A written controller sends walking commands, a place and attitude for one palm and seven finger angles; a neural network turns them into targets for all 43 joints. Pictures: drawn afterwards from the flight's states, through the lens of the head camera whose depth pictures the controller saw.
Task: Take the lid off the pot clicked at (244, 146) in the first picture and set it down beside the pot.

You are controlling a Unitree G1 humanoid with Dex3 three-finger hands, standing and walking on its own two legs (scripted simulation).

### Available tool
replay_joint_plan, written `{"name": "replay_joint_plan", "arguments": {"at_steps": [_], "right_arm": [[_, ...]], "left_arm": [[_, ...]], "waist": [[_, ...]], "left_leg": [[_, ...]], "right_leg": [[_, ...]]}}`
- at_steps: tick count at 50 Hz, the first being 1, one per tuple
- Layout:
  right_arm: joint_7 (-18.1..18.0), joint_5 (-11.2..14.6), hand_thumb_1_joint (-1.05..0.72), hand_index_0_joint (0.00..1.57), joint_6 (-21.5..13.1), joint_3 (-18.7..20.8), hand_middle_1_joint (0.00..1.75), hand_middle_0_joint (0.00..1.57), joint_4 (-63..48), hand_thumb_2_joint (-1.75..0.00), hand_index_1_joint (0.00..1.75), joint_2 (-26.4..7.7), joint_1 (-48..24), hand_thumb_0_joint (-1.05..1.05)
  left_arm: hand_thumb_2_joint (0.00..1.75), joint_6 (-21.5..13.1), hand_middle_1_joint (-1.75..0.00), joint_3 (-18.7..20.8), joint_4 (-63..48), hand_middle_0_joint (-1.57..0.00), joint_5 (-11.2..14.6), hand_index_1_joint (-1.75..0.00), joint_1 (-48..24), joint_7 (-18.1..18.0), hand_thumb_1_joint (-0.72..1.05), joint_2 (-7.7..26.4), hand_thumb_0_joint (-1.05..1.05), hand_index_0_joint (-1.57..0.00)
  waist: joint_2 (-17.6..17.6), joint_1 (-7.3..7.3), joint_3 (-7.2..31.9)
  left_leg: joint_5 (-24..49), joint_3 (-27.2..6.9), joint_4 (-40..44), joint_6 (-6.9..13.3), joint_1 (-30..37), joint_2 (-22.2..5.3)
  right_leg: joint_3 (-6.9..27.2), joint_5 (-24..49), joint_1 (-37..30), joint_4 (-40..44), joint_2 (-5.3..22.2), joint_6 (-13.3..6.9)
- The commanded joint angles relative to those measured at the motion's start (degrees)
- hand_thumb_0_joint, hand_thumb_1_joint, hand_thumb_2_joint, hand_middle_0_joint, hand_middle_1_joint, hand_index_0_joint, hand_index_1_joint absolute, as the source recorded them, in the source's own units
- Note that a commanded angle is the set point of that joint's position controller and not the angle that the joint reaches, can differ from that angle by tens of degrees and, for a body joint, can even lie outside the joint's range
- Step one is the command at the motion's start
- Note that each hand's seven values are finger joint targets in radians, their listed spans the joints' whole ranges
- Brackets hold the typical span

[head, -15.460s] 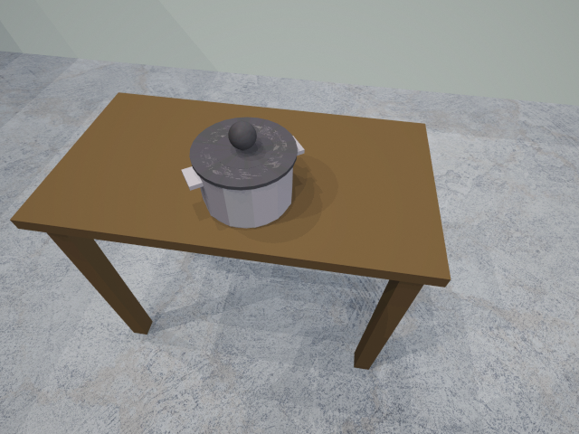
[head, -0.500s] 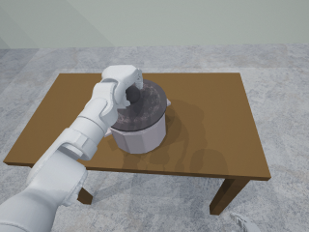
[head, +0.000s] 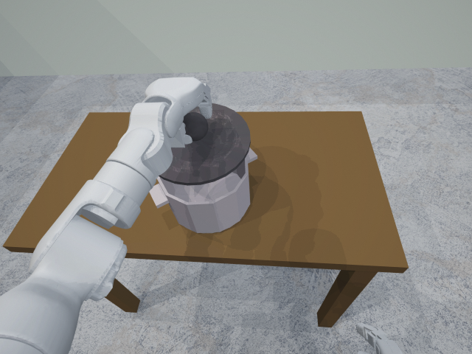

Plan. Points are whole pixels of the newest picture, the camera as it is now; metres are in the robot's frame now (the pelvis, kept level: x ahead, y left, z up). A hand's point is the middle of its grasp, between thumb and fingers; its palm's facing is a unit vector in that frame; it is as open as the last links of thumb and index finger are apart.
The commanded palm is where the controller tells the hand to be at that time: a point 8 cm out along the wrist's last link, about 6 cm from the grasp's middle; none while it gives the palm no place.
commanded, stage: lift the lid straight up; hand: left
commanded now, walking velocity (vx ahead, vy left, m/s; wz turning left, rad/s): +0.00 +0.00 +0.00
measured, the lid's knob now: (193, 126) +0.49 +0.08 +0.13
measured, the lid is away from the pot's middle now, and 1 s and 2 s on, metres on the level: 0.01 0.01 0.12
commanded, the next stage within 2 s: move the lid sideways beside the pot in 0.94 s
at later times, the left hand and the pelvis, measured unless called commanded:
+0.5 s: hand (176, 103) +0.46 +0.09 +0.20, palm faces -0.19 +0.00 -0.98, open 8.7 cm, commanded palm +0.44 +0.09 +0.27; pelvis -0.01 +0.00 +0.00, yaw +0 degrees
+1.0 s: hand (176, 90) +0.46 +0.09 +0.22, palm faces -0.20 +0.01 -0.98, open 8.7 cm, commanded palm +0.45 +0.09 +0.29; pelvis +0.00 +0.01 +0.00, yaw +1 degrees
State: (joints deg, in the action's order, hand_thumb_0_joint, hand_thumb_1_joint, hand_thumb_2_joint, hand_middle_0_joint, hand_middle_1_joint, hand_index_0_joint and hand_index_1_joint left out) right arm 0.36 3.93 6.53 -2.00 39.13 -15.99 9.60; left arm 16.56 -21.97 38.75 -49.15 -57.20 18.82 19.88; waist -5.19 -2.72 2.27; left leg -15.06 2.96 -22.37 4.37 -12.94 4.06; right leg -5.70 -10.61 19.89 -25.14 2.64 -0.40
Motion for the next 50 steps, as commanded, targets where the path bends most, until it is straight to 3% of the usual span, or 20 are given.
{"name": "replay_joint_plan", "arguments": {"at_steps": [1, 8, 9, 11, 13, 16, 17, 18, 20, 22, 23, 25, 29, 31, 33, 37, 38, 42, 48, 50], "right_arm": [[0.03, 0.25, -0.90, 0.20, -2.59, 1.99, 0.30, 0.20, -6.94, -0.90, 0.30, -5.58, -4.01, 0.00], [-0.02, 0.16, -0.90, 0.20, -2.93, 1.58, 0.30, 0.20, -7.25, -0.90, 0.30, -5.55, -4.78, 0.00], [-0.14, 0.19, -0.90, 0.20, -3.04, 1.68, 0.30, 0.20, -7.10, -0.90, 0.30, -5.34, -4.57, 0.00], [-0.30, 0.09, -0.90, 0.20, -3.43, 1.67, 0.30, 0.20, -7.20, -0.90, 0.30, -5.58, -4.37, 0.00], [-0.28, -0.08, -0.90, 0.20, -3.76, 1.74, 0.30, 0.20, -7.24, -0.90, 0.30, -5.32, -4.18, 0.00], [-0.27, 0.06, -0.90, 0.20, -3.76, 1.56, 0.30, 0.20, -6.93, -0.90, 0.30, -5.35, -4.08, 0.00], [-0.39, -0.06, -0.90, 0.20, -3.58, 1.77, 0.30, 0.20, -6.53, -0.90, 0.30, -5.92, -3.49, 0.00], [-0.55, -0.18, -0.90, 0.20, -3.73, 1.53, 0.30, 0.20, -6.86, -0.90, 0.30, -5.99, -3.76, 0.00], [-0.45, 0.00, -0.90, 0.20, -4.47, 1.61, 0.30, 0.20, -7.80, -0.90, 0.30, -5.22, -4.36, 0.00], [-0.01, -0.19, -0.90, 0.20, -4.75, 2.04, 0.30, 0.20, -8.16, -0.90, 0.30, -5.34, -4.33, 0.00], [0.02, -0.32, -0.90, 0.20, -4.63, 1.91, 0.30, 0.20, -7.68, -0.90, 0.30, -5.61, -4.15, 0.00], [0.04, -0.08, -0.90, 0.20, -4.03, 1.63, 0.30, 0.20, -7.22, -0.90, 0.30, -5.75, -4.17, 0.00], [0.02, 0.05, -0.90, 0.20, -4.00, 1.65, 0.30, 0.20, -7.53, -0.90, 0.30, -5.48, -4.74, 0.00], [-0.37, -0.04, -0.90, 0.20, -4.03, 1.52, 0.30, 0.20, -7.26, -0.90, 0.30, -6.06, -4.10, 0.00], [-0.53, -0.21, -0.90, 0.20, -4.69, 1.58, 0.30, 0.20, -7.82, -0.90, 0.30, -5.62, -3.96, 0.00], [-0.45, -0.18, -0.90, 0.20, -4.95, 1.88, 0.30, 0.20, -7.34, -0.90, 0.30, -6.12, -3.43, 0.00], [-0.31, -0.29, -0.90, 0.20, -5.22, 1.64, 0.30, 0.20, -7.38, -0.90, 0.30, -5.81, -3.33, 0.00], [0.01, -0.14, -0.90, 0.20, -4.51, 1.94, 0.30, 0.20, -7.74, -0.90, 0.30, -6.18, -4.25, 0.00], [0.01, -0.46, -0.90, 0.20, -4.41, 1.44, 0.30, 0.20, -7.24, -0.90, 0.30, -5.80, -3.29, 0.00], [-0.19, -0.19, -0.90, 0.20, -4.63, 1.48, 0.30, 0.20, -6.94, -0.90, 0.30, -5.54, -3.27, 0.00]], "left_arm": [[1.20, 0.46, -1.07, 8.35, -12.62, -1.02, -2.13, -0.95, -38.02, -3.25, 0.43, 12.91, 0.00, -0.80], [1.20, 1.02, -1.07, 7.85, -11.73, -1.02, -2.02, -0.95, -39.97, -2.34, 0.43, 12.91, 0.00, -0.80], [1.20, 1.26, -1.07, 6.20, -10.69, -1.02, -2.07, -0.95, -40.65, -2.10, 0.43, 10.80, 0.00, -0.80], [1.20, 1.14, -1.07, 8.82, -11.30, -1.02, -2.36, -0.95, -41.85, -2.06, 0.43, 14.13, 0.00, -0.80], [1.20, 0.70, -1.07, 7.61, -12.56, -1.02, -1.92, -0.95, -43.61, -1.61, 0.43, 12.79, 0.00, -0.80], [1.20, 1.45, -1.07, 6.29, -8.15, -1.02, -2.05, -0.95, -42.56, -0.94, 0.43, 11.02, 0.00, -0.80], [1.20, 1.51, -1.07, 9.01, -6.90, -1.02, -1.44, -0.95, -41.69, -0.99, 0.43, 13.52, 0.00, -0.80], [1.20, 1.21, -1.07, 10.31, -9.14, -1.02, -2.08, -0.95, -44.02, -0.97, 0.43, 15.77, 0.00, -0.80], [1.20, 0.47, -1.07, 6.84, -12.81, -1.02, -2.30, -0.95, -46.49, -0.38, 0.43, 12.74, 0.00, -0.80], [1.20, 0.16, -1.07, 7.66, -13.73, -1.02, -2.01, -0.95, -44.92, -0.03, 0.43, 13.05, 0.00, -0.80], [1.20, 0.61, -1.07, 9.59, -12.11, -1.02, -2.43, -0.95, -44.50, -0.06, 0.43, 15.14, 0.00, -0.80], [1.20, 1.96, -1.07, 8.95, -7.24, -1.02, -1.98, -0.95, -41.77, 0.46, 0.43, 13.76, 0.00, -0.80], [1.20, 2.15, -1.07, 6.60, -8.59, -1.02, -3.02, -0.95, -45.44, 1.17, 0.43, 12.39, 0.00, -0.80], [1.20, 2.22, -1.07, 9.78, -8.85, -1.02, -3.29, -0.95, -47.58, 1.26, 0.43, 16.64, 0.00, -0.80], [1.20, 1.32, -1.07, 8.74, -12.58, -1.02, -2.57, -0.95, -50.88, 1.65, 0.43, 15.77, 0.00, -0.80], [1.20, 1.74, -1.07, 7.38, -9.60, -1.02, -1.51, -0.95, -49.31, 2.46, 0.43, 13.22, 0.00, -0.80], [1.20, 1.69, -1.07, 8.90, -10.53, -1.02, -2.23, -0.95, -50.33, 2.51, 0.43, 15.31, 0.00, -0.80], [1.20, 1.92, -1.07, 5.22, -8.62, -1.02, -1.40, -0.95, -46.74, 3.38, 0.43, 10.08, 0.00, -0.80], [1.20, 2.10, -1.07, 7.86, -9.80, -1.02, -2.40, -0.95, -52.11, 2.85, 0.43, 13.56, 0.00, -0.80], [1.20, 2.25, -1.07, 6.50, -7.70, -1.02, -2.90, -0.95, -51.82, 2.55, 0.43, 11.99, 0.00, -0.80]], "waist": [[7.18, -0.12, 26.40], [7.20, -0.06, 26.09], [7.37, -0.51, 24.91], [7.86, 0.02, 26.50], [7.11, -0.43, 27.51], [7.63, -0.60, 24.07], [9.55, -0.38, 23.41], [8.89, 0.04, 25.83], [6.88, -0.33, 27.66], [6.88, -0.10, 28.68], [6.96, 0.21, 28.18], [9.97, 0.24, 24.80], [8.05, -0.24, 24.48], [7.77, 0.02, 25.37], [6.96, -0.35, 28.40], [6.98, -0.78, 26.23], [7.19, -0.19, 27.88], [6.83, -0.64, 25.05], [8.06, -0.41, 27.44], [8.09, -0.61, 26.09]], "left_leg": [[24.42, -6.54, 0.48, -1.73, 6.31, -2.45], [21.98, -6.73, 1.37, -1.79, 5.23, -1.99], [21.64, -6.59, 1.20, -1.66, 5.62, -2.06], [21.82, -6.72, 1.19, -1.54, 5.63, -1.94], [22.47, -6.94, 1.14, -1.74, 6.63, -1.92], [21.23, -6.70, 1.51, -1.85, 5.65, -1.96], [20.24, -6.68, 1.61, -1.65, 4.30, -1.82], [19.67, -6.30, 2.07, -1.58, 4.64, -1.77], [22.89, -7.05, 1.44, -1.67, 6.73, -1.86], [26.52, -7.61, 0.41, -1.83, 8.32, -2.10], [26.15, -7.20, 0.81, -1.92, 7.85, -2.16], [22.63, -6.61, 1.55, -1.63, 4.55, -1.82], [21.56, -6.82, 1.55, -1.55, 5.27, -1.76], [19.61, -6.71, 2.23, -1.58, 4.96, -1.67], [22.30, -7.38, 1.77, -1.65, 6.82, -1.55], [25.33, -7.63, 1.27, -2.18, 8.12, -1.83], [25.11, -7.70, 1.58, -2.28, 7.93, -1.81], [26.08, -7.51, 1.04, -2.19, 8.01, -1.85], [25.13, -7.82, 1.66, -2.56, 7.67, -1.77], [24.70, -7.71, 1.60, -2.38, 7.62, -2.01]], "right_leg": [[4.01, 20.67, -14.77, -1.16, -0.57, -2.22], [3.88, 19.38, -15.47, -1.01, -0.42, -2.31], [3.73, 18.83, -14.11, -0.77, -0.50, -2.33], [4.22, 19.46, -15.72, -0.95, -0.46, -2.34], [4.04, 19.71, -15.51, -0.90, -0.38, -2.29], [3.73, 18.29, -13.63, -0.45, -0.47, -2.31], [3.80, 18.29, -14.55, -0.19, -0.37, -2.36], [4.20, 18.72, -16.18, -0.43, -0.29, -2.18], [4.24, 20.03, -15.93, -0.83, -0.16, -2.32], [4.26, 20.87, -15.58, -0.85, -0.23, -2.45], [4.21, 20.95, -15.89, -0.79, -0.31, -2.40], [3.98, 20.41, -16.05, -0.42, -0.30, -2.27], [3.88, 18.70, -14.77, -0.31, -0.26, -2.44], [4.19, 17.88, -15.69, -0.16, -0.26, -2.39], [4.32, 19.58, -16.75, -0.46, -0.19, -2.39], [3.61, 19.70, -13.93, -0.01, -0.38, -2.48], [3.97, 19.79, -15.44, -0.20, -0.39, -2.36], [3.36, 19.26, -12.67, -0.13, -0.29, -2.55], [3.45, 19.24, -14.60, -0.29, -0.64, -2.48], [3.47, 18.59, -13.27, -0.26, -0.67, -2.51]]}}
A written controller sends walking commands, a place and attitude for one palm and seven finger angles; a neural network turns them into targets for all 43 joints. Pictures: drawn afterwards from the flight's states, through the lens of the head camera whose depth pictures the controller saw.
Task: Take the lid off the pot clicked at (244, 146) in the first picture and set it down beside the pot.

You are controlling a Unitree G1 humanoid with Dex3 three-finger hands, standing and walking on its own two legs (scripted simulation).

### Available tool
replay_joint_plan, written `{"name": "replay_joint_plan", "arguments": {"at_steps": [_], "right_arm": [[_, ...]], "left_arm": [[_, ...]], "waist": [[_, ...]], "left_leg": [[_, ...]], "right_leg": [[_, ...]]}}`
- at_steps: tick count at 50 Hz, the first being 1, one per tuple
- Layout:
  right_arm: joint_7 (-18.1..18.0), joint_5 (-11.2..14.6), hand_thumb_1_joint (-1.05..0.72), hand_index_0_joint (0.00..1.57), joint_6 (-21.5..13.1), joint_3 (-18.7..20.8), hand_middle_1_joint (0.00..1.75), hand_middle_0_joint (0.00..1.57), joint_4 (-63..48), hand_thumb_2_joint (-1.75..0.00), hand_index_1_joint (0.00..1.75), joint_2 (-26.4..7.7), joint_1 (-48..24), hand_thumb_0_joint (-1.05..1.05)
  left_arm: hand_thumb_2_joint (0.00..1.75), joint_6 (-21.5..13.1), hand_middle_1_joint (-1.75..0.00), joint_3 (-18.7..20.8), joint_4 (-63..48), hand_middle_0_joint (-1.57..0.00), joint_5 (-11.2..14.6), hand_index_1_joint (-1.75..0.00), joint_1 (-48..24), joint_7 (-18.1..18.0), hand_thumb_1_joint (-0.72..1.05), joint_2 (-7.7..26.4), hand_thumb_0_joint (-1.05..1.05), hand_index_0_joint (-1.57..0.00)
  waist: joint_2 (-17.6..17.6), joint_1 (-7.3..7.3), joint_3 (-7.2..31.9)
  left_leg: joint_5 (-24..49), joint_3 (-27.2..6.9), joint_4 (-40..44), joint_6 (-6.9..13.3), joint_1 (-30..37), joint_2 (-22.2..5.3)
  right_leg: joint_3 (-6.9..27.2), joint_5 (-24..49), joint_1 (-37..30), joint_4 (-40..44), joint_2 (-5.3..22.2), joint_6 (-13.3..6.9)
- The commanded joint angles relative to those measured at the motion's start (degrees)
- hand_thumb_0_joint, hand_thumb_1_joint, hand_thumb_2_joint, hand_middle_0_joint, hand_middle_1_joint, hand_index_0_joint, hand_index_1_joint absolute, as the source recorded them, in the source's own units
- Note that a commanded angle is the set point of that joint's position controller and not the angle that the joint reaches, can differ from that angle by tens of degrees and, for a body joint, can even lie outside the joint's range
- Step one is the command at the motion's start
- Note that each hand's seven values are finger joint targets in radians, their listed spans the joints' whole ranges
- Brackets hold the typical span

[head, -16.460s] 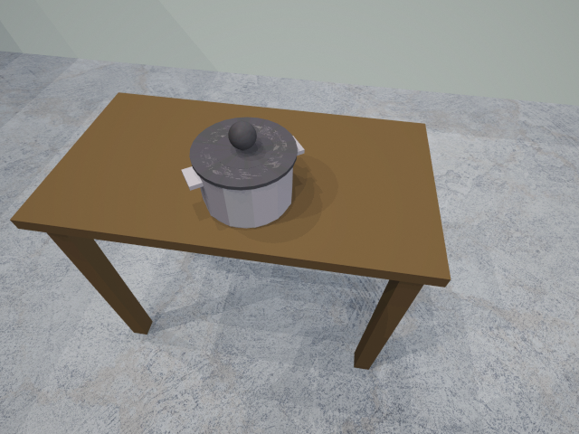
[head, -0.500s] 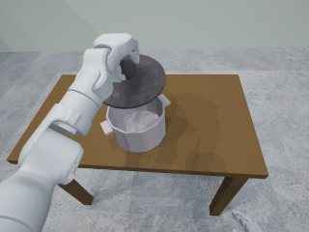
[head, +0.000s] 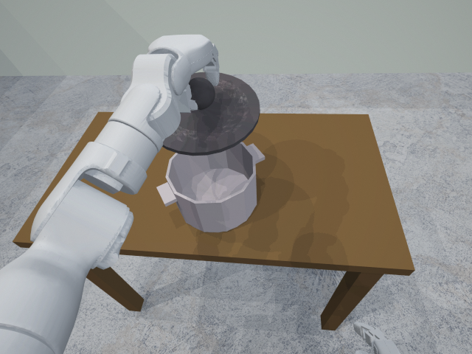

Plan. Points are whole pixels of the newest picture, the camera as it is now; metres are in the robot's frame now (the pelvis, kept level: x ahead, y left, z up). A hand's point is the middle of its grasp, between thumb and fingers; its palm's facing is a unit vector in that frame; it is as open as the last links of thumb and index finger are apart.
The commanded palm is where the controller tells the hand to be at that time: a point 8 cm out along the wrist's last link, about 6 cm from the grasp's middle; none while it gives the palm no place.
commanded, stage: move the lid sideways beside the pot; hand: left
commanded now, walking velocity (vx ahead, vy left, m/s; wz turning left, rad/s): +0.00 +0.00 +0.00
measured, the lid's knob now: (199, 93) +0.50 +0.06 +0.19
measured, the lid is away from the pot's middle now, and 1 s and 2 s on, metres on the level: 0.01 0.12 0.24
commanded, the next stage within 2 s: none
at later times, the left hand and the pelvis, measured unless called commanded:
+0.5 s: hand (156, 92) +0.47 +0.12 +0.22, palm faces -0.22 -0.01 -0.98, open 8.7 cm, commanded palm +0.45 +0.13 +0.29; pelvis +0.00 -0.01 +0.00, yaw +0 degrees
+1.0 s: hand (117, 93) +0.47 +0.19 +0.22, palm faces -0.24 +0.01 -0.97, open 8.7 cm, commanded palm +0.46 +0.19 +0.29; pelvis +0.00 +0.01 +0.00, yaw +0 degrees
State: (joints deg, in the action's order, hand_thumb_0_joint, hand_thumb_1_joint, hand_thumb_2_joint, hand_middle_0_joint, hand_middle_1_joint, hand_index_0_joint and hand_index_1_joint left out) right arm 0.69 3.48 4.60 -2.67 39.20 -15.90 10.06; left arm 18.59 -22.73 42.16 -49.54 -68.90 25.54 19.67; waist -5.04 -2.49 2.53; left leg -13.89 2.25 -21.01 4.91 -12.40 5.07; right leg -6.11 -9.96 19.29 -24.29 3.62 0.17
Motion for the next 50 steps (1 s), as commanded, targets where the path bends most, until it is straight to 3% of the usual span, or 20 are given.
{"name": "replay_joint_plan", "arguments": {"at_steps": [1, 6, 7, 11, 16, 20, 22, 23, 27, 28, 30, 32, 33, 36, 38, 41, 43, 44, 46, 50], "right_arm": [[-0.61, 0.15, -0.90, 0.20, -2.72, 2.07, 0.30, 0.20, -6.68, -0.90, 0.30, -5.74, -3.27, 0.00], [-0.78, -0.26, -0.90, 0.20, -3.13, 2.06, 0.30, 0.20, -7.64, -0.90, 0.30, -5.63, -3.52, 0.00], [-0.70, -0.54, -0.90, 0.20, -2.97, 2.38, 0.30, 0.20, -7.82, -0.90, 0.30, -6.18, -3.48, 0.00], [-0.67, 0.19, -0.90, 0.20, -1.79, 2.05, 0.30, 0.20, -7.81, -0.90, 0.30, -6.22, -3.96, 0.00], [-0.99, 0.27, -0.90, 0.20, -1.89, 2.36, 0.30, 0.20, -9.53, -0.90, 0.30, -6.19, -4.54, 0.00], [-1.42, 0.55, -0.90, 0.20, -2.08, 2.37, 0.30, 0.20, -8.96, -0.90, 0.30, -6.41, -3.97, 0.00], [-1.62, 0.70, -0.90, 0.20, -2.00, 2.62, 0.30, 0.20, -9.16, -0.90, 0.30, -7.37, -4.07, 0.00], [-1.69, 0.47, -0.90, 0.20, -2.19, 2.35, 0.30, 0.20, -9.05, -0.90, 0.30, -6.69, -3.74, 0.00], [-1.83, 0.77, -0.90, 0.20, -1.98, 2.78, 0.30, 0.20, -8.55, -0.90, 0.30, -7.32, -3.35, 0.00], [-2.01, 0.73, -0.90, 0.20, -1.76, 2.45, 0.30, 0.20, -7.72, -0.90, 0.30, -7.20, -2.57, 0.00], [-2.22, 0.69, -0.90, 0.20, -2.24, 2.46, 0.30, 0.20, -8.60, -0.90, 0.30, -7.05, -2.93, 0.00], [-2.20, 0.53, -0.90, 0.20, -2.21, 2.75, 0.30, 0.20, -8.53, -0.90, 0.30, -7.84, -2.86, 0.00], [-2.16, 0.38, -0.90, 0.20, -2.10, 2.60, 0.30, 0.20, -8.08, -0.90, 0.30, -7.42, -2.04, 0.00], [-2.11, 0.80, -0.90, 0.20, -1.74, 2.59, 0.30, 0.20, -8.00, -0.90, 0.30, -7.44, -2.23, 0.00], [-1.90, 0.51, -0.90, 0.20, -1.58, 2.67, 0.30, 0.20, -8.43, -0.90, 0.30, -7.86, -2.10, 0.00], [-2.10, 0.85, -0.90, 0.20, -0.90, 2.60, 0.30, 0.20, -7.59, -0.90, 0.30, -8.11, -1.26, 0.00], [-1.94, 0.65, -0.90, 0.20, -0.79, 2.91, 0.30, 0.20, -7.97, -0.90, 0.30, -8.22, -1.05, 0.00], [-2.01, 0.68, -0.90, 0.20, -0.93, 2.91, 0.30, 0.20, -8.14, -0.90, 0.30, -7.84, -1.44, 0.00], [-1.99, 0.44, -0.90, 0.20, -1.16, 3.20, 0.30, 0.20, -8.06, -0.90, 0.30, -8.17, -0.33, 0.00], [-1.99, 0.58, -0.90, 0.20, -0.71, 3.05, 0.30, 0.20, -7.23, -0.90, 0.30, -8.46, 0.75, 0.00]], "left_arm": [[1.20, 0.52, -1.07, 7.87, -8.89, -1.02, -2.75, -0.95, -39.64, -4.44, 0.43, 12.59, 0.00, -0.80], [1.20, -0.71, -1.07, 10.66, -11.41, -1.02, -4.07, -0.95, -39.84, -5.58, 0.43, 16.27, 0.00, -0.80], [1.20, -1.04, -1.07, 13.48, -12.30, -1.02, -3.43, -0.95, -37.64, -5.78, 0.43, 18.92, 0.00, -0.80], [1.20, 0.51, -1.07, 11.18, -6.49, -1.02, -4.50, -0.95, -32.61, -4.59, 0.43, 16.45, 0.00, -0.80], [1.20, -0.69, -1.07, 11.87, -15.97, -1.02, -4.54, -0.95, -35.81, -2.37, 0.43, 19.79, 0.00, -0.80], [1.20, -1.08, -1.07, 11.91, -13.21, -1.02, -3.79, -0.95, -33.87, -0.81, 0.43, 20.25, 0.00, -0.80], [1.20, -2.06, -1.07, 13.05, -14.38, -1.02, -2.29, -0.95, -32.36, -0.73, 0.43, 22.19, 0.00, -0.80], [1.20, -2.79, -1.07, 12.73, -17.06, -1.02, -3.29, -0.95, -35.29, -0.58, 0.43, 22.44, 0.00, -0.80], [1.20, -3.45, -1.07, 10.30, -14.18, -1.02, -2.32, -0.95, -32.90, -0.25, 0.43, 20.11, 0.00, -0.80], [1.20, -3.45, -1.07, 12.33, -11.86, -1.02, -3.12, -0.95, -33.98, -0.21, 0.43, 22.74, 0.00, -0.80], [1.20, -4.75, -1.07, 13.41, -15.74, -1.02, -2.90, -0.95, -37.13, -0.38, 0.43, 24.79, 0.00, -0.80], [1.20, -5.47, -1.07, 13.21, -15.92, -1.02, -2.22, -0.95, -34.63, -0.58, 0.43, 25.17, 0.00, -0.80], [1.20, -5.67, -1.07, 15.43, -14.97, -1.02, -3.44, -0.95, -35.32, -0.59, 0.43, 27.61, 0.00, -0.80], [1.20, -5.78, -1.07, 12.94, -12.01, -1.02, -3.25, -0.95, -34.82, 0.04, 0.43, 24.85, 0.00, -0.80], [1.20, -6.62, -1.07, 14.65, -14.82, -1.02, -3.25, -0.95, -34.68, 0.00, 0.43, 27.36, 0.00, -0.80], [1.20, -6.43, -1.07, 14.17, -7.99, -1.02, -3.38, -0.95, -32.25, 0.70, 0.43, 26.78, 0.00, -0.80], [1.20, -7.53, -1.07, 14.68, -13.67, -1.02, -3.20, -0.95, -35.67, 0.54, 0.43, 28.26, 0.00, -0.80], [1.20, -7.73, -1.07, 12.63, -13.20, -1.02, -3.51, -0.95, -36.39, 0.70, 0.43, 25.78, 0.00, -0.80], [1.20, -8.52, -1.07, 16.28, -15.31, -1.02, -3.53, -0.95, -36.69, 0.48, 0.43, 30.12, 0.00, -0.80], [1.20, -8.98, -1.07, 16.68, -10.30, -1.02, -3.34, -0.95, -33.93, 0.72, 0.43, 30.45, 0.00, -0.80]], "waist": [[8.55, -0.72, 24.73], [7.72, 0.30, 29.73], [7.72, 0.90, 30.65], [10.20, 0.48, 24.69], [8.00, 0.21, 29.95], [8.30, -0.35, 25.38], [6.97, -0.29, 25.02], [6.38, -0.22, 27.16], [5.07, -1.55, 23.33], [6.71, -1.36, 22.70], [4.58, -0.79, 26.17], [2.46, -1.17, 26.16], [4.10, -0.64, 26.99], [3.93, -1.12, 23.89], [2.79, -0.72, 27.06], [5.65, -1.39, 22.46], [3.34, -1.21, 26.17], [2.26, -1.81, 25.78], [1.67, -1.21, 28.26], [3.79, -1.34, 24.80]], "left_leg": [[22.62, -6.82, 0.36, -2.84, 6.40, -2.96], [27.58, -6.75, -0.10, -3.00, 7.46, -3.37], [29.18, -6.73, -0.51, -2.93, 7.17, -3.38], [24.93, -5.29, 0.36, -2.21, 3.81, -3.55], [28.58, -5.74, -0.50, -1.53, 7.25, -3.33], [24.33, -5.68, -0.15, -1.28, 6.50, -3.04], [22.85, -5.86, -0.08, -1.24, 6.44, -2.86], [24.10, -6.04, 0.11, -1.41, 7.05, -2.82], [23.15, -6.37, -0.47, -1.51, 8.03, -2.91], [19.67, -6.07, 0.24, -1.50, 6.31, -2.86], [19.87, -6.43, 0.39, -1.44, 7.22, -2.59], [23.43, -6.72, -0.51, -1.74, 8.68, -2.81], [23.47, -6.90, -0.10, -1.94, 7.82, -2.97], [21.88, -7.01, 0.19, -1.93, 7.02, -3.03], [25.32, -7.22, -0.14, -2.09, 8.40, -3.06], [21.77, -6.95, 0.17, -1.84, 6.14, -3.23], [25.04, -7.68, -0.02, -2.35, 8.56, -3.34], [26.21, -7.82, -0.61, -2.35, 9.83, -3.40], [29.24, -8.46, -0.90, -2.75, 11.54, -3.71], [28.33, -8.15, -0.40, -2.78, 9.14, -3.74]], "right_leg": [[3.77, 17.45, -12.31, -1.06, -1.71, -3.14], [4.69, 20.79, -15.86, -1.70, -1.30, -3.08], [4.84, 22.29, -17.30, -1.67, -1.08, -3.17], [4.39, 20.85, -15.23, -1.21, -1.12, -2.82], [5.36, 23.73, -18.05, -1.11, -0.85, -2.55], [4.76, 20.67, -15.49, 0.07, -1.19, -2.62], [4.72, 19.85, -15.62, 0.41, -0.98, -2.85], [5.00, 20.53, -16.69, 0.08, -1.07, -2.72], [4.26, 18.15, -12.42, 1.18, -1.27, -2.99], [4.31, 16.61, -13.07, 1.30, -1.49, -2.81], [4.55, 17.05, -14.96, 0.87, -1.28, -3.00], [4.45, 18.46, -14.06, 0.99, -1.10, -3.26], [4.48, 18.28, -15.38, 0.93, -1.44, -3.09], [3.98, 16.53, -13.07, 1.32, -1.46, -3.16], [4.25, 17.89, -14.32, 1.01, -1.55, -3.16], [3.44, 15.83, -12.27, 1.64, -1.71, -3.08], [3.64, 16.07, -12.69, 1.44, -1.79, -3.07], [3.56, 15.75, -10.97, 1.50, -1.87, -3.16], [3.66, 16.42, -11.95, 1.47, -2.06, -3.17], [3.10, 16.41, -11.52, 1.90, -2.14, -3.16]]}}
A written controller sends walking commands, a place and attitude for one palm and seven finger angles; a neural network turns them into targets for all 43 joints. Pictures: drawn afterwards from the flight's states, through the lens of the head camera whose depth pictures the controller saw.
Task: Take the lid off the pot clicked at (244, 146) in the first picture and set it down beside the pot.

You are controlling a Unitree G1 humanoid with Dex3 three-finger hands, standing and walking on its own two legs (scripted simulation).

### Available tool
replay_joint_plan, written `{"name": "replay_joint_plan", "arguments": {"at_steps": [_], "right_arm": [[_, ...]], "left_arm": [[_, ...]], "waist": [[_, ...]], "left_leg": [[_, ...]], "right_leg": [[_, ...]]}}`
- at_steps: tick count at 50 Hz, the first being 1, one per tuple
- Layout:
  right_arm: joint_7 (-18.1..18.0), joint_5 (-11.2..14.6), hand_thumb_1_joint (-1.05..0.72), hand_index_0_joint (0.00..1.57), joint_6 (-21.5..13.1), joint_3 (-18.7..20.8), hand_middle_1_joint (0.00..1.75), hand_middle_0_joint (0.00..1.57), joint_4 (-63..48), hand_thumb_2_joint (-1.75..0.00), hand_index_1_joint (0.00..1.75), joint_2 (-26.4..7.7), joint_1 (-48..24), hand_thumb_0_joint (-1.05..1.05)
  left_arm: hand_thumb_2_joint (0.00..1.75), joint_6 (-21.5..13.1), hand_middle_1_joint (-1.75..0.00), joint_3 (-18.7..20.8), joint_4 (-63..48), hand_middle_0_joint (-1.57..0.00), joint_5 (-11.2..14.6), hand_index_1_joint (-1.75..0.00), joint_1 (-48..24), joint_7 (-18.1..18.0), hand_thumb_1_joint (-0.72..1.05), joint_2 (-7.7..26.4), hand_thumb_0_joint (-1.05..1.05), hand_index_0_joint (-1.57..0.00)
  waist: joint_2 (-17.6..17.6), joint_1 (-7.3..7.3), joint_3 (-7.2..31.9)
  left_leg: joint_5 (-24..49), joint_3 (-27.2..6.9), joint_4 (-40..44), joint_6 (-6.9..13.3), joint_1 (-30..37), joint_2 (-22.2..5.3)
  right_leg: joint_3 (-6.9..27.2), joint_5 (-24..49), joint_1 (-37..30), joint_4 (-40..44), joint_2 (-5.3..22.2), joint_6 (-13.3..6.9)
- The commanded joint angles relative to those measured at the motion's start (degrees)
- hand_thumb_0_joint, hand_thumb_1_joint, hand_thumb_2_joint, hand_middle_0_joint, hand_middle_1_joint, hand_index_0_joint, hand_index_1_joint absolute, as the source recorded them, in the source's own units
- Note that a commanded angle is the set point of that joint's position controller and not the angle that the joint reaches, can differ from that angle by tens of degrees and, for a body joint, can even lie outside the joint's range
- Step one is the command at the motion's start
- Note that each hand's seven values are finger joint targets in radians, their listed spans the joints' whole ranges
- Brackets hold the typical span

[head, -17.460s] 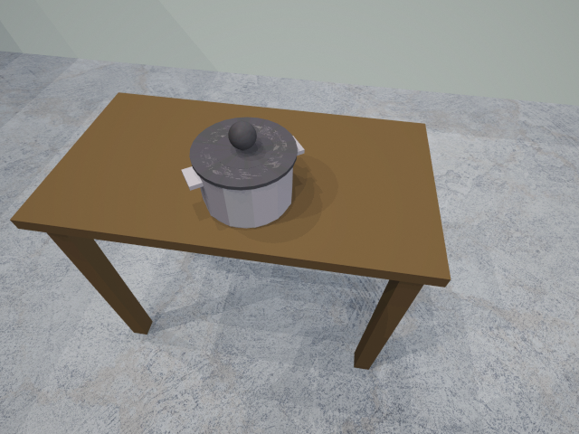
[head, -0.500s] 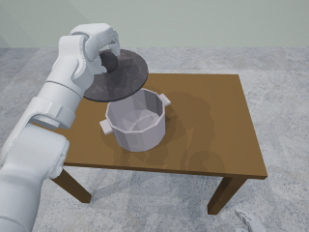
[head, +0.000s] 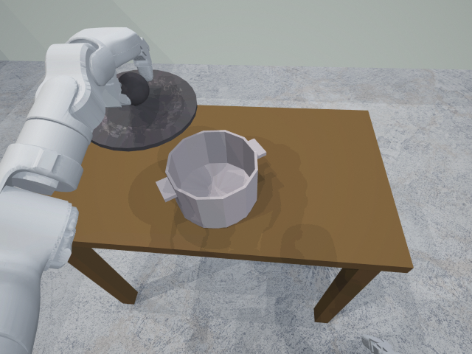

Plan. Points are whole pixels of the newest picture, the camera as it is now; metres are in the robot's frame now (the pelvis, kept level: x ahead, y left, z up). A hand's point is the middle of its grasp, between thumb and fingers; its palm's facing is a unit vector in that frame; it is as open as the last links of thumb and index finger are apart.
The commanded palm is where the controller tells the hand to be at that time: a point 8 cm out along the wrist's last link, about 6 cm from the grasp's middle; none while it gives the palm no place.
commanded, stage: move the lid sideways beside the pot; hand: left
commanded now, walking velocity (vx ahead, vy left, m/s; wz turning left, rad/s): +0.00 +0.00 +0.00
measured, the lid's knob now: (133, 89) +0.50 +0.17 +0.19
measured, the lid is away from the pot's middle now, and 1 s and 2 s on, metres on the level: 0.12 0.24 0.24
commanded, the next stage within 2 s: lower the lid onto the table in 1.08 s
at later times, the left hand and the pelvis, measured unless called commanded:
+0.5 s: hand (80, 85) +0.47 +0.23 +0.22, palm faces -0.24 +0.02 -0.97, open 8.7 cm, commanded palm +0.46 +0.23 +0.29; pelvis +0.01 +0.01 +0.00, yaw +1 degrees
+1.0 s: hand (52, 84) +0.49 +0.29 +0.21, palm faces -0.29 -0.01 -0.96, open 8.7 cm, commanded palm +0.49 +0.28 +0.29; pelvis +0.01 +0.00 +0.00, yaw +0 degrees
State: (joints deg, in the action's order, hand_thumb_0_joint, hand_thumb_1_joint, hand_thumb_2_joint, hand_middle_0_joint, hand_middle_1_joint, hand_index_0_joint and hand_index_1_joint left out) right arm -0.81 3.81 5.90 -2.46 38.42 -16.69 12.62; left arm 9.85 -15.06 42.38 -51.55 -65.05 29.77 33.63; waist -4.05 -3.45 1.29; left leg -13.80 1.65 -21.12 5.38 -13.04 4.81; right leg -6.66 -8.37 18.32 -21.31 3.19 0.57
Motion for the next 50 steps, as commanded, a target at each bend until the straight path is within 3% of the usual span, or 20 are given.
{"name": "replay_joint_plan", "arguments": {"at_steps": [1, 2, 4, 8, 10, 14, 19, 23, 26, 30, 32, 34, 37, 38, 39, 42, 44, 47, 48, 50], "right_arm": [[-0.36, 0.17, -0.90, 0.20, -2.12, 2.94, 0.30, 0.20, -6.83, -0.90, 0.30, -7.55, -2.17, 0.00], [-0.16, 0.08, -0.90, 0.20, -2.07, 3.39, 0.30, 0.20, -7.06, -0.90, 0.30, -8.39, -2.34, 0.00], [0.03, 0.02, -0.90, 0.20, -2.02, 3.15, 0.30, 0.20, -6.94, -0.90, 0.30, -7.53, -2.03, 0.00], [0.34, -0.22, -0.90, 0.20, -1.89, 3.27, 0.30, 0.20, -7.37, -0.90, 0.30, -8.22, -1.73, 0.00], [0.38, 0.18, -0.90, 0.20, -1.63, 3.14, 0.30, 0.20, -7.42, -0.90, 0.30, -8.01, -2.14, 0.00], [0.50, 0.22, -0.90, 0.20, -1.46, 3.41, 0.30, 0.20, -7.67, -0.90, 0.30, -7.94, -2.36, 0.00], [0.07, 0.26, -0.90, 0.20, -0.80, 3.21, 0.30, 0.20, -7.28, -0.90, 0.30, -8.24, -1.75, 0.00], [0.35, -0.13, -0.90, 0.20, -1.01, 3.67, 0.30, 0.20, -7.76, -0.90, 0.30, -8.21, -2.05, 0.00], [0.07, 0.47, -0.90, 0.20, -0.08, 3.19, 0.30, 0.20, -6.64, -0.90, 0.30, -8.36, -1.20, 0.00], [-0.42, 0.56, -0.90, 0.20, 0.38, 3.05, 0.30, 0.20, -6.00, -0.90, 0.30, -8.45, -0.97, 0.00], [-0.72, 0.23, -0.90, 0.20, 0.36, 3.29, 0.30, 0.20, -5.72, -0.90, 0.30, -9.36, -0.63, 0.00], [-0.98, 0.37, -0.90, 0.20, 0.11, 3.07, 0.30, 0.20, -5.40, -0.90, 0.30, -8.71, 0.06, 0.00], [-1.12, 0.15, -0.90, 0.20, 0.23, 3.25, 0.30, 0.20, -5.40, -0.90, 0.30, -9.62, 0.16, 0.00], [-1.05, 0.06, -0.90, 0.20, 0.18, 3.18, 0.30, 0.20, -5.81, -0.90, 0.30, -8.93, 0.08, 0.00], [-1.02, 0.23, -0.90, 0.20, 0.19, 3.19, 0.30, 0.20, -5.56, -0.90, 0.30, -8.78, 0.13, 0.00], [-1.07, 0.68, -0.90, 0.20, 1.15, 3.16, 0.30, 0.20, -5.07, -0.90, 0.30, -10.08, 0.77, 0.00], [-1.23, 0.97, -0.90, 0.20, 1.48, 3.11, 0.30, 0.20, -4.93, -0.90, 0.30, -9.47, 0.79, 0.00], [-1.17, 0.56, -0.90, 0.20, 1.41, 3.81, 0.30, 0.20, -5.17, -0.90, 0.30, -10.11, 0.87, 0.00], [-1.27, 0.20, -0.90, 0.20, 1.04, 3.61, 0.30, 0.20, -4.92, -0.90, 0.30, -9.28, 1.91, 0.00], [-1.61, 0.68, -0.90, 0.20, 1.25, 3.32, 0.30, 0.20, -4.26, -0.90, 0.30, -9.38, 2.19, 0.00]], "left_arm": [[1.20, -0.55, -1.07, 8.44, -12.50, -1.02, -1.11, -0.95, -38.41, -3.40, 0.43, 15.89, 0.00, -0.80], [1.20, -0.84, -1.07, 9.66, -13.83, -1.02, -0.76, -0.95, -36.61, -3.88, 0.43, 17.64, 0.00, -0.80], [1.20, -0.81, -1.07, 8.38, -12.13, -1.02, -1.93, -0.95, -36.16, -3.62, 0.43, 15.44, 0.00, -0.80], [1.20, -1.38, -1.07, 12.22, -13.64, -1.02, -1.79, -0.95, -34.91, -3.46, 0.43, 20.52, 0.00, -0.80], [1.20, -1.31, -1.07, 11.52, -12.49, -1.02, -1.75, -0.95, -34.33, -2.96, 0.43, 19.76, 0.00, -0.80], [1.20, -1.64, -1.07, 10.65, -12.92, -1.02, -1.90, -0.95, -33.76, -2.52, 0.43, 19.13, 0.00, -0.80], [1.20, -2.38, -1.07, 11.85, -11.18, -1.02, -1.71, -0.95, -34.50, -2.17, 0.43, 21.80, 0.00, -0.80], [1.20, -3.74, -1.07, 12.49, -18.84, -1.02, -1.64, -0.95, -37.82, -2.27, 0.43, 23.31, 0.00, -0.80], [1.20, -3.34, -1.07, 10.70, -9.06, -1.02, -1.15, -0.95, -33.48, -1.54, 0.43, 20.72, 0.00, -0.80], [1.20, -4.13, -1.07, 8.72, -8.96, -1.02, -1.63, -0.95, -37.97, -1.80, 0.43, 20.28, 0.00, -0.80], [1.20, -5.26, -1.07, 11.11, -10.57, -1.02, -1.48, -0.95, -39.77, -2.32, 0.43, 24.50, 0.00, -0.80], [1.20, -5.94, -1.07, 11.17, -7.74, -1.02, -2.02, -0.95, -40.05, -2.28, 0.43, 24.14, 0.00, -0.80], [1.20, -7.40, -1.07, 15.13, -8.68, -1.02, -1.82, -0.95, -39.45, -2.67, 0.43, 30.35, 0.00, -0.80], [1.20, -7.69, -1.07, 14.32, -9.15, -1.02, -2.44, -0.95, -40.15, -2.64, 0.43, 29.17, 0.00, -0.80], [1.20, -7.68, -1.07, 13.80, -5.98, -1.02, -2.44, -0.95, -37.63, -2.50, 0.43, 27.77, 0.00, -0.80], [1.20, -8.54, -1.07, 16.35, -1.02, -1.02, -2.35, -0.95, -33.52, -2.77, 0.43, 32.31, 0.00, -0.80], [1.20, -8.77, -1.07, 13.55, -0.24, -1.02, -2.57, -0.95, -34.86, -2.34, 0.43, 29.05, 0.00, -0.80], [1.20, -9.64, -1.07, 14.84, -8.01, -1.02, -2.60, -0.95, -38.59, -3.20, 0.43, 31.94, 0.00, -0.80], [1.20, -9.93, -1.07, 15.44, -7.35, -1.02, -3.35, -0.95, -38.28, -3.05, 0.43, 32.07, 0.00, -0.80], [1.20, -9.85, -1.07, 14.48, -1.52, -1.02, -2.41, -0.95, -34.82, -2.26, 0.43, 30.20, 0.00, -0.80]], "waist": [[1.93, -0.16, 27.02], [-0.17, 0.02, 27.76], [0.14, -0.16, 27.34], [0.79, 0.62, 29.34], [2.04, 0.46, 27.15], [-0.15, 0.18, 26.72], [1.56, -0.25, 26.43], [-4.24, -0.01, 30.93], [0.38, -0.71, 25.14], [-0.21, -1.21, 25.73], [-1.74, -1.10, 27.49], [-1.64, -1.06, 27.35], [-2.15, -0.34, 29.52], [-3.25, -0.35, 30.98], [-3.02, -0.41, 28.54], [-0.39, -0.30, 25.85], [-0.07, -0.63, 24.87], [-5.96, -0.81, 29.67], [-5.12, -0.63, 31.25], [-2.02, -0.96, 27.30]], "left_leg": [[29.26, -7.78, -0.28, -3.36, 10.49, -3.43], [32.65, -8.04, -1.19, -3.76, 12.06, -3.66], [34.93, -8.43, -1.46, -3.97, 12.76, -3.96], [37.81, -8.42, -1.56, -4.08, 12.64, -3.89], [36.90, -8.40, -1.40, -3.96, 11.69, -4.10], [37.78, -8.55, -2.08, -4.09, 12.92, -4.11], [34.59, -8.03, -2.11, -3.62, 11.45, -3.77], [42.51, -9.45, -3.17, -4.56, 16.72, -4.11], [35.92, -8.50, -2.69, -4.21, 12.08, -3.92], [31.77, -7.93, -2.35, -3.81, 10.99, -3.66], [32.90, -7.82, -2.82, -3.90, 11.42, -3.53], [33.16, -8.27, -2.69, -3.84, 11.47, -3.79], [35.61, -7.73, -3.00, -3.49, 10.74, -3.59], [38.11, -8.16, -2.78, -3.69, 11.97, -3.70], [38.51, -8.09, -3.39, -3.44, 11.26, -3.88], [34.49, -7.30, -2.75, -3.22, 7.43, -3.91], [32.45, -7.01, -2.36, -2.60, 7.16, -4.25], [39.93, -8.21, -3.91, -3.54, 12.73, -4.25], [40.81, -8.41, -3.85, -3.26, 13.25, -4.30], [37.91, -7.71, -3.56, -2.61, 10.72, -4.40]], "right_leg": [[3.65, 15.01, -10.79, -1.14, -1.64, -3.56], [3.92, 15.56, -9.91, -1.38, -1.49, -3.77], [3.57, 15.04, -8.69, -1.34, -1.92, -3.62], [3.82, 16.88, -11.07, -1.56, -2.04, -3.50], [3.60, 16.73, -10.72, -1.28, -1.93, -3.42], [3.49, 15.50, -8.64, -1.12, -2.06, -3.48], [3.37, 15.66, -9.55, -0.64, -2.10, -3.42], [3.69, 15.63, -7.84, -1.19, -2.45, -3.49], [2.70, 14.05, -6.94, -0.46, -2.45, -3.43], [2.75, 13.56, -7.36, -0.32, -2.25, -3.47], [3.19, 14.55, -7.93, -0.47, -1.98, -3.71], [2.81, 14.03, -8.18, -0.37, -2.37, -3.60], [3.58, 17.56, -11.23, -0.67, -1.91, -3.64], [3.60, 17.43, -11.19, -0.83, -2.30, -3.48], [3.39, 17.55, -10.08, -0.53, -2.35, -3.51], [3.14, 17.92, -11.65, -0.35, -1.96, -3.60], [3.09, 16.70, -10.63, 0.06, -2.08, -3.24], [3.40, 17.05, -8.95, -0.17, -2.29, -3.60], [3.60, 16.60, -9.59, -0.05, -2.77, -3.32], [3.12, 16.82, -9.30, 0.44, -2.61, -3.14]]}}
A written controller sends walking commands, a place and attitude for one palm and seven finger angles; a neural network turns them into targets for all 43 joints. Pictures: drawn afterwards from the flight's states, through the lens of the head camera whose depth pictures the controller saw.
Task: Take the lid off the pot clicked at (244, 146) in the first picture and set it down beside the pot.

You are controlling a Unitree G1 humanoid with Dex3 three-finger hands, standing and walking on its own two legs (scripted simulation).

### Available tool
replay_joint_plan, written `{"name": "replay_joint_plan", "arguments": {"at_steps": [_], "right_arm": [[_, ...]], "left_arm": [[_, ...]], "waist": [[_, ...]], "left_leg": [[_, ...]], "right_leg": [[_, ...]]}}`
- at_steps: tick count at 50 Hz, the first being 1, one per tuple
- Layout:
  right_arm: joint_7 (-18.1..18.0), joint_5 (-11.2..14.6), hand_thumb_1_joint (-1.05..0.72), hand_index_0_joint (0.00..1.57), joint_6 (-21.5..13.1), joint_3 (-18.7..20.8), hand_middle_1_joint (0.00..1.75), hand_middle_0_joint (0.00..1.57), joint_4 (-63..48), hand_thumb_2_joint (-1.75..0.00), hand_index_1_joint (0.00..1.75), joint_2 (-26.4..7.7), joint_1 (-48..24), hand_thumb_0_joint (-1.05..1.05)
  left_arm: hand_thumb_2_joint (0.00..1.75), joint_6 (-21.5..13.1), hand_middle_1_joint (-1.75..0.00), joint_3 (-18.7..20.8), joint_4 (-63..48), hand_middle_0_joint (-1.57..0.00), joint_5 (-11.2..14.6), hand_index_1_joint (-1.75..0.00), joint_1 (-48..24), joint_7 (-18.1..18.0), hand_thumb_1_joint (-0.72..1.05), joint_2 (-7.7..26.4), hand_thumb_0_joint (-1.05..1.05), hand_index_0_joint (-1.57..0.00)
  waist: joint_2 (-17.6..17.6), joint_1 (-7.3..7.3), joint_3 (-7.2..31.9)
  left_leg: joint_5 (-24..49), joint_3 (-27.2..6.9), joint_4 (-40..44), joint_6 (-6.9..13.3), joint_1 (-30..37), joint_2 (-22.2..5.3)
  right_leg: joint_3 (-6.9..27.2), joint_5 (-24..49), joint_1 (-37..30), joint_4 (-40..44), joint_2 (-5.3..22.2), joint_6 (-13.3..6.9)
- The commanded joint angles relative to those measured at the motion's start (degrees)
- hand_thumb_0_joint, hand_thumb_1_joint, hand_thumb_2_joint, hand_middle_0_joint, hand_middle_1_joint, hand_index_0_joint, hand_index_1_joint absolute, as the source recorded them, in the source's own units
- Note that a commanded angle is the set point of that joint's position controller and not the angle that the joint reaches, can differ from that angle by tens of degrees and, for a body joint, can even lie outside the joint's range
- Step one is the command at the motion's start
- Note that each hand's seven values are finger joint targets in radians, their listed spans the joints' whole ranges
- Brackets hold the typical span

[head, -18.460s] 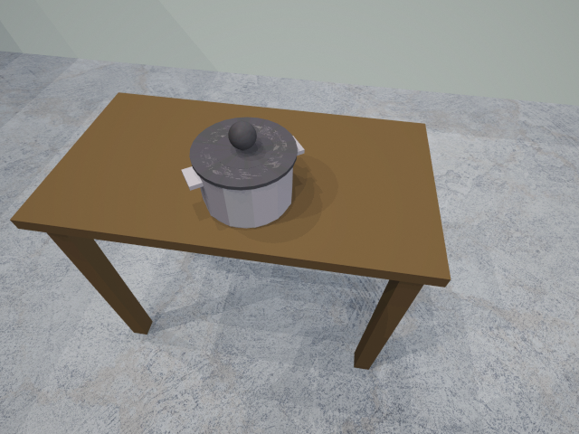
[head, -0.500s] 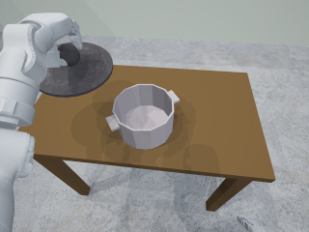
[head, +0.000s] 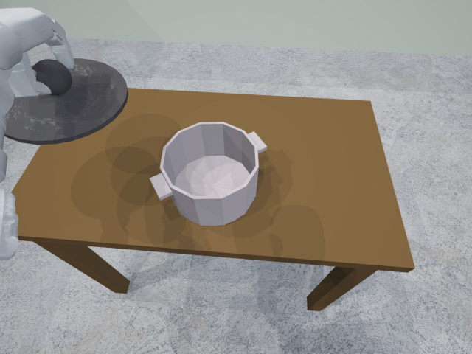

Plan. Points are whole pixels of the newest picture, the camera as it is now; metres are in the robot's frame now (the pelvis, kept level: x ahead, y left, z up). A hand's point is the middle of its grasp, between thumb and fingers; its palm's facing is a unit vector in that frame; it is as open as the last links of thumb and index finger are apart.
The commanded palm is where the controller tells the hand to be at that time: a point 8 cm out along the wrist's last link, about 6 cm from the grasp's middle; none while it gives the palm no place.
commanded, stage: move the lid sideways beside the pot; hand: left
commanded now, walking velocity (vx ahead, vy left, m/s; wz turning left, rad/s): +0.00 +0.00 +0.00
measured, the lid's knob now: (52, 77) +0.50 +0.28 +0.18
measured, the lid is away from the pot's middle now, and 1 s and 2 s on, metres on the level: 0.24 0.24 0.23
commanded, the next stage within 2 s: lower the lid onto the table in 0.08 s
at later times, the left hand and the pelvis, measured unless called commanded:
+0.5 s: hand (45, 78) +0.49 +0.28 +0.20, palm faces -0.30 -0.02 -0.95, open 8.7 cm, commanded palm +0.48 +0.27 +0.27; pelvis +0.01 +0.01 +0.00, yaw +1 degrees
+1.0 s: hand (50, 106) +0.47 +0.29 +0.16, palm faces -0.35 -0.01 -0.93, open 8.6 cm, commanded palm +0.47 +0.27 +0.23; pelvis +0.01 +0.01 +0.00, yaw +4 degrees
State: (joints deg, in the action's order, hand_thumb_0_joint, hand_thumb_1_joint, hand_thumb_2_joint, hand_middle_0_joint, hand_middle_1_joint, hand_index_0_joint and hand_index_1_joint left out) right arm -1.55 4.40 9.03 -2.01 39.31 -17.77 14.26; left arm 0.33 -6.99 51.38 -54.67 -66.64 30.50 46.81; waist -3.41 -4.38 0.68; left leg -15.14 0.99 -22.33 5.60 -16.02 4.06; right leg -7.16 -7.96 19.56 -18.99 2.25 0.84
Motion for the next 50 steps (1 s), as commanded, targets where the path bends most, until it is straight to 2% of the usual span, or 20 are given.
{"name": "replay_joint_plan", "arguments": {"at_steps": [1, 8, 12, 14, 18, 19, 22, 26, 30, 31, 32, 33, 36, 38, 41, 43, 45, 47, 48, 50], "right_arm": [[-0.94, 0.29, -0.90, 0.20, -1.66, 2.99, 0.30, 0.20, -4.66, -0.90, 0.30, -8.42, 0.84, 0.00], [-0.53, -0.59, -0.90, 0.20, -2.45, 3.45, 0.30, 0.20, -4.21, -0.90, 0.30, -8.31, 1.46, 0.00], [-0.04, -0.15, -0.90, 0.20, -1.98, 3.66, 0.30, 0.20, -3.75, -0.90, 0.30, -9.33, 1.94, 0.00], [0.30, -0.47, -0.90, 0.20, -2.03, 3.65, 0.30, 0.20, -4.52, -0.90, 0.30, -8.36, 1.11, 0.00], [0.91, -0.98, -0.90, 0.20, -1.56, 3.58, 0.30, 0.20, -5.83, -0.90, 0.30, -8.40, 0.52, 0.00], [0.91, -0.68, -0.90, 0.20, -1.50, 3.56, 0.30, 0.20, -6.05, -0.90, 0.30, -8.09, 0.04, 0.00], [1.47, -0.68, -0.90, 0.20, -1.10, 4.08, 0.30, 0.20, -6.42, -0.90, 0.30, -8.76, -0.48, 0.00], [1.00, -0.45, -0.90, 0.20, -1.05, 3.40, 0.30, 0.20, -6.70, -0.90, 0.30, -8.08, -0.03, 0.00], [1.51, -1.12, -0.90, 0.20, -1.63, 4.03, 0.30, 0.20, -6.98, -0.90, 0.30, -7.54, -0.30, 0.00], [1.43, -1.04, -0.90, 0.20, -1.70, 3.95, 0.30, 0.20, -6.70, -0.90, 0.30, -7.47, 0.10, 0.00], [1.47, -0.91, -0.90, 0.20, -1.59, 4.31, 0.30, 0.20, -6.42, -0.90, 0.30, -8.67, 0.46, 0.00], [1.32, -1.23, -0.90, 0.20, -1.57, 3.84, 0.30, 0.20, -6.89, -0.90, 0.30, -8.00, 0.31, 0.00], [1.47, -0.87, -0.90, 0.20, -1.37, 4.20, 0.30, 0.20, -6.06, -0.90, 0.30, -7.28, -0.22, 0.00], [1.88, -1.62, -0.90, 0.20, -1.60, 4.64, 0.30, 0.20, -5.96, -0.90, 0.30, -7.69, 0.50, 0.00], [1.23, -0.93, -0.90, 0.20, -1.48, 4.11, 0.30, 0.20, -5.73, -0.90, 0.30, -7.48, 0.45, 0.00], [1.41, -1.50, -0.90, 0.20, -1.38, 4.35, 0.30, 0.20, -5.70, -0.90, 0.30, -7.56, 0.50, 0.00], [1.18, -1.14, -0.90, 0.20, -1.50, 4.39, 0.30, 0.20, -4.72, -0.90, 0.30, -7.12, 0.65, 0.00], [0.94, -1.32, -0.90, 0.20, -1.46, 4.69, 0.30, 0.20, -4.38, -0.90, 0.30, -8.47, 1.16, 0.00], [0.95, -1.59, -0.90, 0.20, -1.48, 4.39, 0.30, 0.20, -4.93, -0.90, 0.30, -7.54, 1.14, 0.00], [1.01, -1.39, -0.90, 0.20, -1.63, 4.49, 0.30, 0.20, -4.67, -0.90, 0.30, -7.11, 1.17, 0.00]], "left_arm": [[1.20, -0.30, -1.07, 5.38, -10.31, -1.02, 1.27, -0.95, -34.09, -2.71, 0.43, 16.11, 0.00, -0.80], [1.20, -1.44, -1.07, 6.16, -18.34, -1.02, 1.12, -0.95, -39.16, -3.15, 0.43, 17.60, 0.00, -0.80], [1.20, -0.66, -1.07, 5.93, -11.41, -1.02, 2.10, -0.95, -33.05, -2.87, 0.43, 16.01, 0.00, -0.80], [1.20, -0.46, -1.07, 5.36, -14.29, -1.02, 1.21, -0.95, -34.86, -2.71, 0.43, 14.53, 0.00, -0.80], [1.20, -0.92, -1.07, 9.33, -17.70, -1.02, 0.89, -0.95, -32.81, -3.17, 0.43, 18.85, 0.00, -0.80], [1.20, -0.58, -1.07, 7.63, -13.84, -1.02, 1.07, -0.95, -30.16, -2.88, 0.43, 15.70, 0.00, -0.80], [1.20, -0.21, -1.07, 7.17, -17.71, -1.02, 1.77, -0.95, -29.97, -3.13, 0.43, 15.53, 0.00, -0.80], [1.20, -0.51, -1.07, 8.75, -15.64, -1.02, 1.34, -0.95, -29.95, -3.21, 0.43, 17.29, 0.00, -0.80], [1.20, -0.98, -1.07, 7.50, -23.03, -1.02, 1.32, -0.95, -32.60, -3.47, 0.43, 14.97, 0.00, -0.80], [1.20, -0.86, -1.07, 8.02, -19.33, -1.02, 1.66, -0.95, -29.71, -3.31, 0.43, 14.61, 0.00, -0.80], [1.20, -1.05, -1.07, 10.52, -16.96, -1.02, 2.42, -0.95, -26.26, -3.62, 0.43, 17.79, 0.00, -0.80], [1.20, -1.36, -1.07, 10.87, -17.36, -1.02, 2.10, -0.95, -27.33, -3.37, 0.43, 18.13, 0.00, -0.80], [1.20, -1.33, -1.07, 2.86, -19.74, -1.02, 2.63, -0.95, -31.65, -2.86, 0.43, 8.76, 0.00, -0.80], [1.20, -1.76, -1.07, 7.02, -25.24, -1.02, 2.00, -0.95, -32.94, -3.82, 0.43, 13.96, 0.00, -0.80], [1.20, -2.18, -1.07, 6.99, -16.24, -1.02, 3.05, -0.95, -27.28, -3.49, 0.43, 12.33, 0.00, -0.80], [1.20, -2.65, -1.07, 6.91, -21.51, -1.02, 2.94, -0.95, -31.29, -3.91, 0.43, 13.28, 0.00, -0.80], [1.20, -2.66, -1.07, 2.78, -17.48, -1.02, 2.91, -0.95, -31.12, -3.78, 0.43, 7.92, 0.00, -0.80], [1.20, -3.59, -1.07, 7.05, -18.12, -1.02, 3.25, -0.95, -30.51, -4.69, 0.43, 13.87, 0.00, -0.80], [1.20, -4.17, -1.07, 6.34, -20.77, -1.02, 2.69, -0.95, -33.24, -4.66, 0.43, 13.09, 0.00, -0.80], [1.20, -4.38, -1.07, 5.00, -18.03, -1.02, 3.00, -0.95, -30.55, -4.77, 0.43, 9.98, 0.00, -0.80]], "waist": [[-2.39, -0.36, 27.15], [-7.66, -0.23, 32.12], [-5.04, -0.43, 27.39], [-5.00, -0.09, 29.65], [-3.63, 0.75, 32.81], [-3.17, 0.36, 29.98], [-5.06, 0.35, 30.59], [-1.93, 0.61, 30.38], [-7.20, 0.26, 33.84], [-4.99, 0.18, 31.64], [-3.61, 0.51, 30.54], [-1.62, 0.92, 32.46], [-3.41, -0.28, 29.26], [-6.84, 0.18, 34.00], [-2.58, 0.00, 29.93], [-4.33, 0.21, 33.11], [-4.68, -0.83, 29.07], [-4.64, -0.26, 30.65], [-5.27, -0.23, 33.41], [-5.99, -0.37, 31.27]], "left_leg": [[37.46, -6.76, -2.04, -2.77, 13.17, -3.67], [46.29, -8.64, -3.29, -4.14, 18.74, -3.70], [46.77, -8.45, -3.83, -4.51, 16.23, -3.73], [47.57, -8.47, -3.94, -4.15, 17.21, -3.82], [52.16, -9.09, -4.38, -4.40, 17.53, -3.74], [51.44, -8.56, -4.69, -3.90, 16.52, -3.79], [53.07, -8.92, -5.39, -4.53, 17.92, -3.87], [48.12, -8.35, -4.33, -3.98, 15.45, -3.67], [57.92, -10.55, -5.80, -5.12, 22.22, -4.49], [55.61, -10.18, -5.66, -4.88, 20.90, -4.42], [53.80, -9.47, -6.25, -4.73, 18.94, -4.06], [50.84, -8.61, -5.56, -4.10, 17.23, -3.56], [49.77, -9.12, -5.47, -4.73, 17.44, -4.00], [55.85, -10.10, -6.51, -5.58, 21.41, -4.10], [48.19, -8.66, -6.33, -4.39, 16.73, -3.55], [50.71, -8.86, -6.33, -4.83, 18.06, -3.39], [48.76, -8.96, -6.70, -5.10, 17.65, -3.78], [47.85, -8.57, -7.14, -5.15, 17.18, -3.56], [48.85, -9.00, -6.55, -5.30, 17.97, -3.40], [50.87, -9.42, -7.03, -5.38, 18.60, -3.93]], "right_leg": [[3.36, 16.04, -10.13, -1.73, -1.54, -3.31], [3.54, 16.17, -8.68, -2.20, -2.23, -3.51], [2.88, 16.93, -6.85, -2.44, -2.07, -3.70], [3.16, 16.92, -7.33, -2.83, -2.22, -3.48], [3.54, 19.46, -9.67, -3.84, -2.53, -3.49], [3.44, 19.39, -8.30, -3.73, -2.40, -3.41], [3.48, 19.15, -6.85, -4.05, -2.22, -3.44], [3.50, 18.77, -9.08, -4.11, -2.33, -3.26], [3.62, 16.66, -5.19, -4.52, -2.92, -3.24], [3.41, 15.23, -4.76, -4.22, -3.02, -3.15], [3.73, 16.61, -5.51, -4.20, -2.75, -3.33], [4.18, 18.71, -8.59, -4.46, -2.76, -3.01], [3.35, 17.57, -4.85, -4.49, -2.64, -2.81], [3.87, 16.67, -4.24, -5.15, -3.25, -3.10], [3.89, 16.74, -5.36, -4.82, -2.92, -2.97], [4.23, 19.04, -6.37, -5.25, -2.88, -2.96], [3.64, 16.01, -2.66, -4.86, -3.04, -2.88], [3.99, 17.25, -4.18, -5.22, -2.77, -3.30], [4.06, 17.56, -5.42, -5.49, -3.08, -3.17], [3.73, 16.22, -3.12, -5.49, -3.13, -3.11]]}}
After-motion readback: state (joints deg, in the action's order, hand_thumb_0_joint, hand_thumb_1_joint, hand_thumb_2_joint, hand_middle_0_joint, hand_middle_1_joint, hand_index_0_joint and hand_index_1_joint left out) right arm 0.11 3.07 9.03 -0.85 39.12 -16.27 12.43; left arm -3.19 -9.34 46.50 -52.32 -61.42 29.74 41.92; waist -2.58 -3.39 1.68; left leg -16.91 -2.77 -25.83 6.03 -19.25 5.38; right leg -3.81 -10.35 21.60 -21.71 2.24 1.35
